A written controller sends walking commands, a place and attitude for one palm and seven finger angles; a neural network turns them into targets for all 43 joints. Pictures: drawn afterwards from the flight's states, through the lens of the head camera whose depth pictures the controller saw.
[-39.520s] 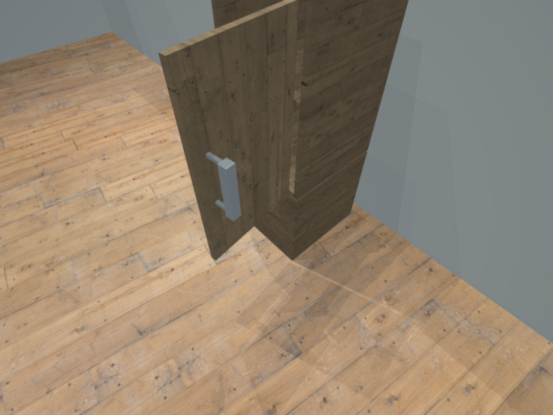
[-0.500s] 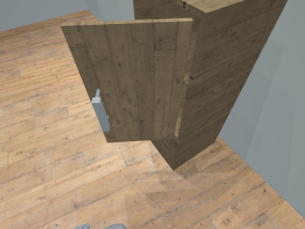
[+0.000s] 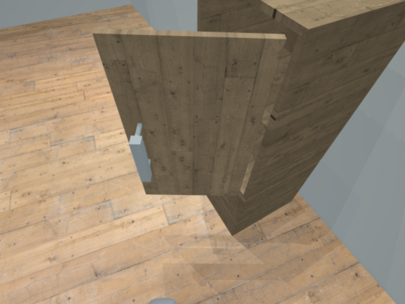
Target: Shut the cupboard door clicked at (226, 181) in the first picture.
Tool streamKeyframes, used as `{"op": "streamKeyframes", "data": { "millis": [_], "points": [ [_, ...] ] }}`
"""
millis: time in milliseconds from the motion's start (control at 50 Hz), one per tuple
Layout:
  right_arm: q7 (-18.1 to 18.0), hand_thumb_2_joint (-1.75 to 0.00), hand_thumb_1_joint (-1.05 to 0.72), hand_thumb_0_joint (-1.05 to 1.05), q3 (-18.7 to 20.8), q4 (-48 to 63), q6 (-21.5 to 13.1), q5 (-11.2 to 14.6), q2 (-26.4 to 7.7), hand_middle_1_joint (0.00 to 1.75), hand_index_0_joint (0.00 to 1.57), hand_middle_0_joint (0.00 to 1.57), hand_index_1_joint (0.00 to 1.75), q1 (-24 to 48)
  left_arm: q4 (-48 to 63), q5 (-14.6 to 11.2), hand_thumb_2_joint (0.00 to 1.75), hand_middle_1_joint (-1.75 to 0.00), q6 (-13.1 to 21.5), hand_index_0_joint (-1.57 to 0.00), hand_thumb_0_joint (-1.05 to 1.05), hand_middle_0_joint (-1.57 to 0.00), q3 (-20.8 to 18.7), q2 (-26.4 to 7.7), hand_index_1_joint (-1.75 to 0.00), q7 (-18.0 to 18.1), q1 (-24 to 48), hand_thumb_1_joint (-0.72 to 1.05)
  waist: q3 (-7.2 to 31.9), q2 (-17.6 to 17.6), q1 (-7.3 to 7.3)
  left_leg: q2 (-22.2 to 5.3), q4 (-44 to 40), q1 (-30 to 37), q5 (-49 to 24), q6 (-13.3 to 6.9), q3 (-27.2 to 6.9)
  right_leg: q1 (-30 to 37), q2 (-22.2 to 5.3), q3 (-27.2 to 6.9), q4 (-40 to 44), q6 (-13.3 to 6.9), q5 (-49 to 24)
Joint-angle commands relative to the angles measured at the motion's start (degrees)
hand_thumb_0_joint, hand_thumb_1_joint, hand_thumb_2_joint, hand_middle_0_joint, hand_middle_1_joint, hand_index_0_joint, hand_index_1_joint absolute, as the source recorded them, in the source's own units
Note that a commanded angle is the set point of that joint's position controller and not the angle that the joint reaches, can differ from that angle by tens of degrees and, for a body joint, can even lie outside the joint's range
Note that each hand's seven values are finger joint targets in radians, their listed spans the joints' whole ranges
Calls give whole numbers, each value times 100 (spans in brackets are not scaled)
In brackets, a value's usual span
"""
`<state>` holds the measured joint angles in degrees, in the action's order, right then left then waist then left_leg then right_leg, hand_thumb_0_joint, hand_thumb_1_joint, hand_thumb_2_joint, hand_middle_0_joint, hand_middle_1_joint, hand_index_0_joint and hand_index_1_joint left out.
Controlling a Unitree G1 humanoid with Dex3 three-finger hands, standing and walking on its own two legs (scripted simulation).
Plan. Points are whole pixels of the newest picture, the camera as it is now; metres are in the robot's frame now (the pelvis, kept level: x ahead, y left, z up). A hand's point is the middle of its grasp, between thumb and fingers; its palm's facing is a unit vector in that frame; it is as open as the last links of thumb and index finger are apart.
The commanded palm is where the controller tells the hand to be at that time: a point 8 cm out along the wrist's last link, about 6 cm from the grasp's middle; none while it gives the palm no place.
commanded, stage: come to a stop and stand still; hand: left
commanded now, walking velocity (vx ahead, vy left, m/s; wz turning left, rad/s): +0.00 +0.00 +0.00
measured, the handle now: (143, 153) +0.46 +0.20 -0.05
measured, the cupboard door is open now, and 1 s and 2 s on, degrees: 60 60 60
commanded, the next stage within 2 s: none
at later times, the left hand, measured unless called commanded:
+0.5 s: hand out of the picture +0.01 +0.30 -0.16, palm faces -0.03 -0.97 -0.24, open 7.4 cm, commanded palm none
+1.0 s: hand out of the picture -0.15 +0.30 -0.17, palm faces +0.04 -0.99 -0.15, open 7.4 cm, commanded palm none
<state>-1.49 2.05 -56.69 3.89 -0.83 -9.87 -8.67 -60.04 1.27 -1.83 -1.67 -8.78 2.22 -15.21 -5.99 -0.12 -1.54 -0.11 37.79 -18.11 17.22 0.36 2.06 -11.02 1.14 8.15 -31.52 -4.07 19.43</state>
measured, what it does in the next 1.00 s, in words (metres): shifts its weight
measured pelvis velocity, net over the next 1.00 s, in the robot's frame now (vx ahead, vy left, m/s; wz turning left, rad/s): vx -0.08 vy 0.15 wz -0.03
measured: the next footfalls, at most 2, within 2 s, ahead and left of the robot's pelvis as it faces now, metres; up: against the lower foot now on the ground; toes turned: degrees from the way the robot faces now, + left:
left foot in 1.36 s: -0.02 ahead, +0.19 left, +0.00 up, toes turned -6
right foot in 1.56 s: -0.06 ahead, +0.09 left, +0.00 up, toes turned -5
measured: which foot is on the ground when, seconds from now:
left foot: down 0.00-1.00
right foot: down 0.00-1.00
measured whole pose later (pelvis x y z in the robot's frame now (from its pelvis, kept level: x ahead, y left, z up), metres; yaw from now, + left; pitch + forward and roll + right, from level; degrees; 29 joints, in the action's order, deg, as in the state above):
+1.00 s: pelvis -0.08 +0.15 +0.01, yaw -2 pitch -3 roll -2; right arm -1.5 0.7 -62.5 1.3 -0.4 -9.9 -14.7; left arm -63.3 1.3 -1.2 -0.2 -7.4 2.3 -24.7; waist -1.2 0.1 -1.4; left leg 9.7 16.9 -11.0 5.1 -5.6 4.5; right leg -12.4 -1.8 -4.0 -27.2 -1.9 17.8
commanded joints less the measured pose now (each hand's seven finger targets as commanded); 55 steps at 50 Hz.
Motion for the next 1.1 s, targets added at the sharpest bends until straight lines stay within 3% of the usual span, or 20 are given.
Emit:
{"op": "streamKeyframes", "data": {
  "millis": [0,20,40,80,100,120,160,200,300,360,440,540,580,640,820,860,960,1000,1040,1080],
  "points": [
    [44,-90,-90,0,108,765,-372,39,-350,30,20,20,30,-278,713,35,90,-30,454,-20,0,-20,-186,-1245,-30,248,-714,90,1557,-346,144,23,448,-597,620,-121,-105,1688,-1874,-1885,-81,-195,-7919],
    [37,-90,-90,0,109,794,-381,57,-399,30,20,20,30,-173,718,21,90,-30,493,-20,0,-20,-229,-1213,-30,232,-834,90,1732,-48,-46,53,286,-650,726,-187,-61,1894,-1916,-1920,-285,-424,-7767],
    [46,-90,-90,0,106,826,-406,87,-345,30,20,20,30,-325,750,31,90,-30,510,-20,0,-20,-261,-1304,-30,240,-775,90,1853,-276,53,55,-14,-634,535,-184,-77,2056,-1819,-1740,-404,-511,-7506],
    [66,-90,-90,0,55,665,-411,83,-310,30,20,20,30,-716,902,7,90,-30,430,-20,0,-20,-204,-1209,-30,226,-428,90,1504,-455,283,40,-1007,274,-515,-209,-11,1180,-1405,-1130,-586,-240,-6032],
    [66,-90,-90,0,62,576,-443,53,-465,30,20,20,30,-924,910,-24,90,-30,378,-20,0,-20,-144,-1010,-30,221,-333,90,1330,-250,315,-307,-1157,781,-1797,-309,-283,554,-1103,-931,-658,-42,-4527],
    [45,-90,-90,0,67,604,-455,28,-675,30,20,20,30,-887,954,-49,90,-30,297,-20,0,-20,-90,-812,-30,199,-304,90,1036,239,203,-821,-1096,788,-2934,-501,-825,12,-764,-682,-478,168,-2560],
    [-17,-90,-90,0,7,589,-485,7,-737,30,20,20,30,-713,886,-39,90,-30,187,-20,0,-20,0,-641,-30,172,-287,90,493,1142,70,-1113,-1497,661,-4139,-799,-1310,-326,-365,-561,-341,331,162],
    [-37,-90,-90,0,-28,652,-474,-11,-780,30,20,20,30,-681,880,-49,90,-30,86,-20,0,-20,23,-667,-30,124,-197,90,99,712,57,-1111,-1885,264,-2860,-874,-1509,-474,-283,-692,-605,294,847],
    [-5,-90,-90,0,-22,638,-437,-43,-837,30,20,20,30,-476,794,9,90,-30,14,-20,0,-20,-14,-721,-30,-3,-233,90,104,313,17,-875,-2412,-244,632,-681,-1682,-315,-302,-881,-314,260,196],
    [12,-90,-90,0,12,575,-422,-39,-905,30,20,20,30,-509,824,27,90,-30,-5,-20,0,-20,-22,-749,-30,-17,-173,90,36,213,55,-912,-2770,-403,1548,-608,-1865,-391,-253,-939,-463,252,227],
    [26,-90,-90,0,28,485,-402,-30,-986,30,20,20,30,-491,755,21,90,-30,-23,-20,0,-20,-32,-741,-30,-3,-381,90,202,239,27,-966,-2896,-220,1669,-411,-1934,-518,-221,-1024,-696,269,269],
    [26,-90,-90,0,-14,322,-396,-3,-856,30,20,20,30,-552,535,6,90,-30,61,-20,0,-20,19,-681,-30,19,-744,90,32,169,19,-713,-2864,-232,1400,-105,-1625,-163,-273,-1189,469,112,51],
    [27,-90,-90,0,-22,223,-398,10,-810,30,20,20,30,-669,460,-18,90,-30,135,-20,0,-20,49,-644,-30,23,-720,90,110,-240,118,-611,-2826,80,1248,-12,-1527,-334,-321,-1428,684,28,226],
    [28,-90,-90,0,-59,53,-436,23,-789,30,20,20,30,-813,367,-30,90,-30,211,-20,0,-20,111,-588,-30,30,-715,90,193,-181,198,-625,-2713,530,1000,-231,-1453,-614,-374,-1569,787,58,109],
    [-27,-90,-90,0,-26,-216,-399,73,-820,30,20,20,30,-725,-143,9,90,-30,98,-20,0,-20,104,-472,-30,54,-1418,90,109,335,56,-797,-3291,447,1499,130,-1778,-605,-142,-1070,124,217,92],
    [-27,-90,-90,0,-24,-253,-389,78,-784,30,20,20,30,-679,-228,25,90,-30,86,-20,0,-20,96,-437,-30,57,-1535,90,34,307,9,-782,-3275,264,1514,44,-1687,-473,-170,-1032,133,227,60],
    [-44,-90,-90,0,33,-298,-343,77,-745,30,20,20,30,-535,-439,25,90,-30,114,-20,0,-20,21,-407,-30,75,-2003,90,-6,147,-130,-511,-3445,89,1078,558,-1312,67,-133,-875,738,196,-70],
    [-39,-90,-90,0,32,-312,-321,92,-712,30,20,20,30,-528,-467,6,90,-30,163,-20,0,-20,20,-384,-30,72,-2003,90,-79,-84,-79,-333,-3300,291,892,694,-1171,-79,-238,-1044,1034,134,85],
    [-38,-90,-90,0,14,-370,-316,112,-637,30,20,20,30,-662,-397,-17,90,-30,220,-20,0,-20,35,-331,-30,71,-1702,90,-157,-375,92,-256,-2910,763,606,591,-1105,-700,-445,-1321,1149,59,333],
    [-33,-90,-90,0,-6,-448,-334,95,-564,30,20,20,30,-841,-314,-21,90,-30,228,-20,0,-20,45,-295,-30,65,-1435,90,-69,-261,223,-415,-2868,1015,723,339,-1291,-1035,-429,-1385,941,121,331]
  ]
}}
